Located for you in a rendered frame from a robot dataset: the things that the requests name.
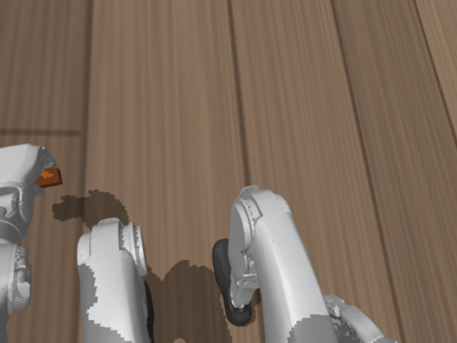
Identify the left robot arm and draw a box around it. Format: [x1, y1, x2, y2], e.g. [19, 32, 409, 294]
[0, 182, 34, 343]

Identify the left robot hand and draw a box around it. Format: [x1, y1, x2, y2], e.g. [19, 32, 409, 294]
[0, 144, 56, 196]

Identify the small box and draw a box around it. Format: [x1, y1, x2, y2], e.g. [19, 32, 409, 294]
[35, 167, 63, 188]

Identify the right robot foot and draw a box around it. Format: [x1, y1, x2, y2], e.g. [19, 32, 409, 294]
[212, 239, 252, 326]

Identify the right robot hand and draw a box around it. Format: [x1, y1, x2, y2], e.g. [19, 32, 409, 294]
[324, 294, 386, 343]

